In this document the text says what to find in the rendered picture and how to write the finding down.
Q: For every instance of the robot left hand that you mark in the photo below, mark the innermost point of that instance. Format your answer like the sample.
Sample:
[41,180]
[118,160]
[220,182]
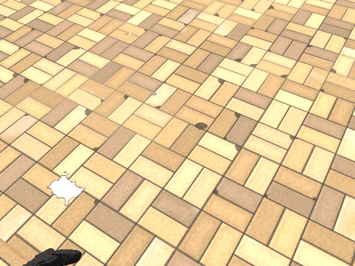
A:
[51,257]

